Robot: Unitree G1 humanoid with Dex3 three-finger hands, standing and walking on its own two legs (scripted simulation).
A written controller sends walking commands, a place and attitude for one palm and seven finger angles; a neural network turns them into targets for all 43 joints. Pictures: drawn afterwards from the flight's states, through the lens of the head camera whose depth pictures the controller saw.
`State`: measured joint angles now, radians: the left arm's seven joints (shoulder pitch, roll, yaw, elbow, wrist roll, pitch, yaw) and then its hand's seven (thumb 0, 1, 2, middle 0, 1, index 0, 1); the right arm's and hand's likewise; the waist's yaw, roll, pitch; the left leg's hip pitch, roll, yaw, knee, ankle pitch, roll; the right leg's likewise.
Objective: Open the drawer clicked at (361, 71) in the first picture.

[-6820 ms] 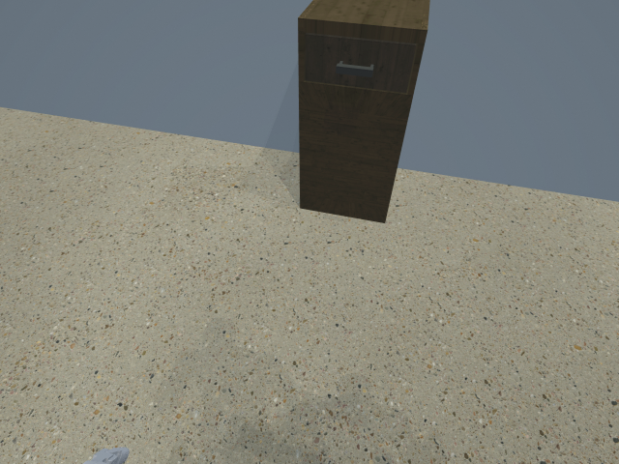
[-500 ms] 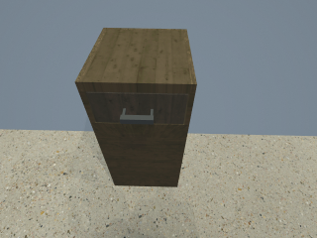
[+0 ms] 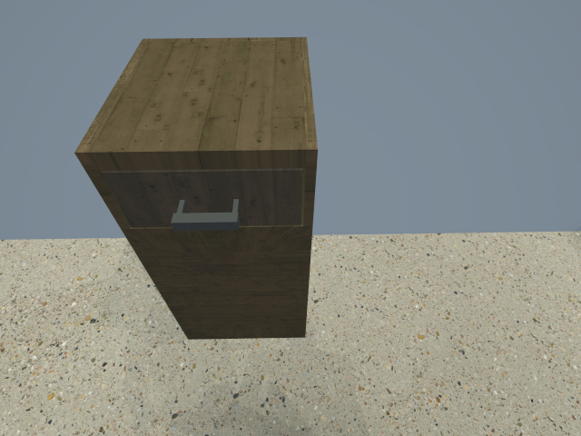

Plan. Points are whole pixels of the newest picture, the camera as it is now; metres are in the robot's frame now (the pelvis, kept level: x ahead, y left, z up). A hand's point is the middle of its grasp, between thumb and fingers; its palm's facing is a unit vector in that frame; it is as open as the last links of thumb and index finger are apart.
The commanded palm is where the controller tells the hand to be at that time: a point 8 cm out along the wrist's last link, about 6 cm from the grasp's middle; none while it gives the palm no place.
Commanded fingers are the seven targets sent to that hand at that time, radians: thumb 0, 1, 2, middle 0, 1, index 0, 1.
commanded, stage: come to a stop and stand still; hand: left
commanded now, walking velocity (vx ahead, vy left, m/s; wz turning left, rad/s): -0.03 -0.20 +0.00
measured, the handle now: (207, 212) +0.51 +0.18 -0.04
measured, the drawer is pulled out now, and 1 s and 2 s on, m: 0.00 0.00 0.00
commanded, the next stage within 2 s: look again from close up in 1.34 s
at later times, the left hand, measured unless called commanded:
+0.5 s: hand out of the picture +0.01 +0.14 -0.17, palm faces +0.07 -0.98 -0.20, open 7.3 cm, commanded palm none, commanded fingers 0.00 0.90 0.90 -0.20 -0.30 -0.20 -0.30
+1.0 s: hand out of the picture +0.04 +0.20 -0.16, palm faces +0.01 -0.98 -0.20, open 7.3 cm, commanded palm none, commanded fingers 0.00 0.90 0.90 -0.20 -0.30 -0.20 -0.30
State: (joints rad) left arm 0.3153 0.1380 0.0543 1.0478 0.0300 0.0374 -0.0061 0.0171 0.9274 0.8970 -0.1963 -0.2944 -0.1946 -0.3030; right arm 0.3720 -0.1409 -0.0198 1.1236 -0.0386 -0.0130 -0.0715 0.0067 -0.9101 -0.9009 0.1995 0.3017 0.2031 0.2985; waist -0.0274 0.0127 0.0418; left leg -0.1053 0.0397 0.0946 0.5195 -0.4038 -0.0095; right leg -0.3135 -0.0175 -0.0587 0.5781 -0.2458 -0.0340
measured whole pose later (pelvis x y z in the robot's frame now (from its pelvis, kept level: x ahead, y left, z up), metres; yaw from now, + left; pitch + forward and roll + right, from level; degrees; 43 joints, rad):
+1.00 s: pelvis +0.03 +0.03 +0.01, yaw +0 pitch +0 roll +0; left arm 0.28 0.15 -0.01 1.08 0.00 0.00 0.04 0.01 0.93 0.90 -0.20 -0.29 -0.20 -0.30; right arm 0.34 -0.14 0.04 1.09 -0.02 -0.02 -0.02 0.01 -0.91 -0.90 0.20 0.30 0.20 0.30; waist -0.01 0.01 0.02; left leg -0.16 -0.09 0.10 0.41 -0.26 0.11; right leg -0.22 -0.04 -0.04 0.47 -0.25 0.02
